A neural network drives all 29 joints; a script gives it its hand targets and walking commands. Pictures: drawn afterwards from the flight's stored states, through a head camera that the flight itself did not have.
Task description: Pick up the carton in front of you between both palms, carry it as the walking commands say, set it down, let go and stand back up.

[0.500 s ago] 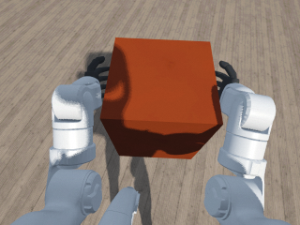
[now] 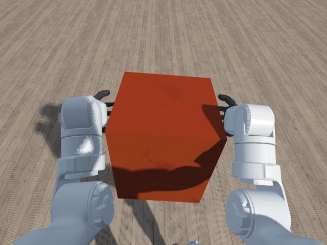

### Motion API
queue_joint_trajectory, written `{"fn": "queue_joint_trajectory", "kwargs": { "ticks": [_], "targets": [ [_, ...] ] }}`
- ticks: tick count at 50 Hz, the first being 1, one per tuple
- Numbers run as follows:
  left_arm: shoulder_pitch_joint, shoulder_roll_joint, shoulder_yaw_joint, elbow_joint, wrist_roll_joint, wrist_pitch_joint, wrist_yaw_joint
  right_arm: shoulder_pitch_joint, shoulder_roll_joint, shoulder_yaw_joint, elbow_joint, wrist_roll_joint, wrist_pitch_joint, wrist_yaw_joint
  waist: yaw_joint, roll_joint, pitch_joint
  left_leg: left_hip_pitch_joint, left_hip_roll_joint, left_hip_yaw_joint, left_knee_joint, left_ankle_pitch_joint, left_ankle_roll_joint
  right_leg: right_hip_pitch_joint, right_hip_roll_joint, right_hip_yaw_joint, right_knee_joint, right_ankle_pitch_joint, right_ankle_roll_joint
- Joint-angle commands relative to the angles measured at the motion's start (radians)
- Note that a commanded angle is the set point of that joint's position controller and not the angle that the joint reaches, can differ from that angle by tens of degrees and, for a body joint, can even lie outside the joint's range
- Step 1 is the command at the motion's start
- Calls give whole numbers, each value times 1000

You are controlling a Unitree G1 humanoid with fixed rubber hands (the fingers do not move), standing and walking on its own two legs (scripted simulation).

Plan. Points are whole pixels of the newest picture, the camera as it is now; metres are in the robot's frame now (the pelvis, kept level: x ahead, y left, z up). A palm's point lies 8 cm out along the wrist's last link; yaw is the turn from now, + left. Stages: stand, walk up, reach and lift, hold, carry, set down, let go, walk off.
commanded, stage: carry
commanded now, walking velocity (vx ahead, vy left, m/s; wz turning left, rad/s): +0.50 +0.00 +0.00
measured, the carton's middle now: (163, 139) +0.37 -0.02 +0.07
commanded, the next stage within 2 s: none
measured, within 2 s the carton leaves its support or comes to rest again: neither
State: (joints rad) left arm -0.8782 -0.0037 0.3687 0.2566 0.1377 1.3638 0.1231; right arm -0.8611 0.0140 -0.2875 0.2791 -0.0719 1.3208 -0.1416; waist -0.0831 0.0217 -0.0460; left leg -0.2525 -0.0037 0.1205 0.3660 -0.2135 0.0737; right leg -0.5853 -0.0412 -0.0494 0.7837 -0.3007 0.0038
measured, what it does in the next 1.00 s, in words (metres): walks ahead: right foot, then left foot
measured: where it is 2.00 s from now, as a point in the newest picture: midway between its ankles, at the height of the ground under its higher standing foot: (152, 113)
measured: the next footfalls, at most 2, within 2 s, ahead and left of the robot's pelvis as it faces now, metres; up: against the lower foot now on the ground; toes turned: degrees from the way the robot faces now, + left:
right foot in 0.14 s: +0.22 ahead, -0.14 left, +0.00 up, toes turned -6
left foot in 0.46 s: +0.43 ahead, +0.09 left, +0.00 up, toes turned +11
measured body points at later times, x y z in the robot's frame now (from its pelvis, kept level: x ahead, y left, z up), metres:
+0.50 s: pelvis +0.34 -0.01 -0.02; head +0.32 -0.01 +0.43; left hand +0.61 +0.16 +0.07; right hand +0.63 -0.15 +0.07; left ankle +0.40 +0.08 -0.75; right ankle +0.19 -0.13 -0.73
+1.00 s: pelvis +0.63 -0.06 -0.01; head +0.62 -0.07 +0.44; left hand +0.89 +0.11 +0.05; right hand +0.92 -0.19 +0.05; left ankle +0.52 +0.06 -0.66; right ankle +0.69 -0.13 -0.75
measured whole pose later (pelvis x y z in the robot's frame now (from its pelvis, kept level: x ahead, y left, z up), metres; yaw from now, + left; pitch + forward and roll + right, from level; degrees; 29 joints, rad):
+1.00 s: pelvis +0.63 -0.06 -0.01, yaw +4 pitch +4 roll +0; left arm -0.15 -0.13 0.11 -0.21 0.13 1.21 0.09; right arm -0.17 0.13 -0.13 -0.22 -0.12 1.22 -0.09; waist 0.02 0.02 -0.12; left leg -0.42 0.08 0.07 1.10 -0.39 0.00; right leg -0.37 -0.05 -0.24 0.48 -0.18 -0.07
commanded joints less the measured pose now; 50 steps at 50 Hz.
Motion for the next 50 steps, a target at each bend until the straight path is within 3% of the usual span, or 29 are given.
{"fn": "queue_joint_trajectory", "kwargs": {
  "ticks": [1, 4, 5, 6, 7, 8, 9, 11, 12, 14, 18, 20, 22, 23, 24, 25, 27, 29, 32, 35, 39, 41, 42, 43, 44, 45, 47, 48, 50],
  "targets": [
    [-461, -1186, -548, -34, -351, -63, -227, -577, 1267, 507, -119, 415, -31, 297, 52, 153, -397, 344, 218, -117, -68, 499, 35, 131, 42, -112, -287, 170, 22],
    [-411, -1263, -679, -206, -410, -103, -244, -443, 1258, 586, -249, 367, -67, 291, 59, 121, -425, 316, 178, -5, 93, 596, -18, 364, 44, -161, -455, 280, 8],
    [-387, -1267, -722, -266, -418, -115, -249, -392, 1238, 617, -300, 352, -76, 285, 73, 103, -461, 200, 163, 19, 210, 557, -54, 544, -10, -103, -452, 274, -29],
    [-332, -1254, -761, -317, -425, -126, -251, -347, 1213, 652, -361, 345, -83, 281, 91, 15, -507, -2, 128, 25, 374, 363, -85, 746, -151, 87, -408, 281, -98],
    [-270, -1236, -795, -358, -426, -138, -253, -291, 1195, 686, -406, 341, -85, 280, 102, -167, -538, -193, 46, 20, 556, 16, -99, 872, -309, 355, -403, 403, -189],
    [-213, -1211, -803, -369, -411, -149, -251, -232, 1214, 728, -399, 342, -82, 281, 117, -284, -523, -441, -34, -21, 662, -320, -101, 1044, -369, 483, -418, 580, -288],
    [-164, -1215, -833, -422, -406, -159, -250, -156, 1210, 748, -414, 340, -92, 284, 115, -258, -542, -505, 11, -84, 726, -335, -85, 1037, -383, 478, -422, 540, -293],
    [-102, -1198, -889, -543, -418, -173, -256, -49, 1198, 789, -484, 329, -117, 285, 115, -128, -486, -527, 65, -113, 623, -275, -77, 977, -340, 342, -461, 495, -219],
    [-70, -1193, -922, -604, -428, -182, -261, 4, 1195, 816, -515, 335, -128, 285, 111, -108, -459, -485, 73, -98, 518, -239, -81, 927, -322, 278, -477, 527, -184],
    [23, -1182, -971, -676, -454, -195, -275, 97, 1186, 870, -594, 338, -156, 279, 110, -132, -445, -373, 51, -51, 355, -172, -92, 846, -280, 173, -491, 542, -147],
    [230, -1108, -978, -677, -461, -185, -304, 267, 1132, 894, -660, 319, -159, 270, 103, -203, -383, -214, 0, 49, 139, 17, -89, 749, -206, -7, -462, 601, -103],
    [252, -1061, -980, -691, -459, -176, -309, 289, 1094, 901, -674, 327, -146, 277, 94, -184, -346, -64, -15, 101, 19, 147, -82, 653, -167, -80, -378, 529, -68],
    [262, -1012, -975, -687, -445, -161, -308, 298, 1049, 895, -666, 336, -127, 287, 79, -121, -363, 228, 19, 84, 31, 111, -47, 446, -129, -131, -202, 455, -26],
    [252, -991, -972, -689, -445, -150, -309, 306, 1017, 885, -660, 335, -118, 291, 60, 2, -406, 391, 163, -112, 37, 33, 3, 265, -92, -150, -16, 274, 7],
    [238, -970, -972, -687, -446, -132, -308, 304, 981, 866, -639, 328, -110, 291, 50, 248, -398, 508, 375, -517, -54, 18, 119, 8, 20, -127, 236, -53, 37],
    [217, -951, -977, -685, -455, -118, -311, 311, 980, 853, -609, 324, -107, 290, 44, 255, -336, 533, 437, -624, -79, 152, 203, -148, 33, -40, 344, -253, 10],
    [213, -969, -969, -635, -447, -119, -311, 269, 1005, 867, -614, 336, -95, 293, 45, 82, -293, 437, 401, -484, -60, 339, 184, -207, -41, 35, 431, -243, -16],
    [214, -994, -964, -621, -441, -126, -308, 230, 1022, 881, -614, 363, -95, 298, 57, 12, -275, 305, 363, -372, -135, 166, 114, -131, -88, 41, 263, -128, -10],
    [233, -1007, -951, -586, -409, -137, -290, 172, 1018, 910, -612, 401, -93, 315, 63, 86, -237, 213, 301, -203, -203, 37, 72, -28, -63, -28, 14, -4, 9],
    [239, -1005, -941, -591, -391, -137, -276, 173, 1004, 912, -615, 415, -93, 324, 63, 127, -198, 168, 262, -100, -211, 69, 48, 59, -28, -98, -184, 131, 13],
    [264, -984, -930, -553, -386, -128, -276, 215, 979, 891, -577, 385, -84, 323, 67, 121, -180, 154, 242, -22, -136, 114, 5, 207, -7, -170, -302, 244, 6],
    [274, -979, -924, -531, -392, -127, -283, 219, 977, 885, -557, 369, -81, 321, 83, 80, -215, 107, 188, 70, 67, 244, -36, 402, 27, -214, -340, 170, -8],
    [260, -981, -923, -529, -395, -128, -288, 233, 973, 882, -542, 362, -80, 319, 93, 42, -267, -1, 158, 100, 244, 258, -66, 581, -6, -155, -323, 101, -26],
    [267, -961, -917, -517, -394, -130, -291, 228, 968, 877, -543, 356, -78, 318, 107, -169, -310, -171, 86, 96, 535, 45, -106, 695, -232, 219, -435, -52, -94],
    [260, -974, -916, -492, -400, -142, -294, 189, 977, 889, -561, 367, -75, 320, 114, -354, -305, -423, -17, 46, 738, -267, -119, 817, -383, 558, -556, -13, -213],
    [248, -1016, -922, -518, -413, -150, -297, 172, 1012, 903, -571, 383, -82, 322, 105, -298, -317, -454, 37, -72, 845, -296, -88, 771, -397, 572, -566, 140, -233],
    [197, -1083, -956, -568, -449, -163, -304, 176, 1077, 899, -563, 378, -107, 319, 102, -112, -334, -443, 117, -128, 847, -209, -57, 673, -351, 371, -542, 150, -187],
    [157, -1112, -977, -621, -469, -178, -307, 161, 1110, 912, -596, 389, -123, 316, 95, -76, -343, -411, 144, -129, 773, -139, -59, 631, -325, 299, -568, 115, -154],
    [142, -1120, -997, -657, -486, -190, -310, 173, 1118, 922, -623, 379, -143, 304, 94, -111, -347, -366, 134, -90, 669, -69, -66, 588, -289, 183, -601, 82, -121]
  ]
}}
